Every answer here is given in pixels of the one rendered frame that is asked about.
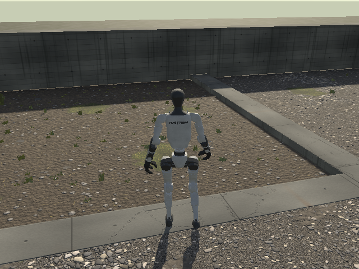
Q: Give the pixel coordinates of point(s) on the humanoid robot head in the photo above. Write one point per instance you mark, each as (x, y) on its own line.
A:
(177, 97)

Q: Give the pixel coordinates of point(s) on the left robot hand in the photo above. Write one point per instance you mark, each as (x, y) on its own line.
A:
(147, 166)

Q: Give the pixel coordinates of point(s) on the robot left forearm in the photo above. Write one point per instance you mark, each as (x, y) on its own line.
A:
(151, 151)

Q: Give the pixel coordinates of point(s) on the robot right shin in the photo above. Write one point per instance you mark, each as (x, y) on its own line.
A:
(195, 202)

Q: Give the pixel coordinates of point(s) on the right robot upper arm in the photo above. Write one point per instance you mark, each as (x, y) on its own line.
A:
(195, 117)

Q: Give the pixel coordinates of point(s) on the right robot hand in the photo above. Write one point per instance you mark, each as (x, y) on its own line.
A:
(203, 152)

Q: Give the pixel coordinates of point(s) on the left robot upper arm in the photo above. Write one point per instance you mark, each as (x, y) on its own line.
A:
(158, 128)

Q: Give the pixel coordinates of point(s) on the robot right forearm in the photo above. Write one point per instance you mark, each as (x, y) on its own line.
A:
(205, 145)

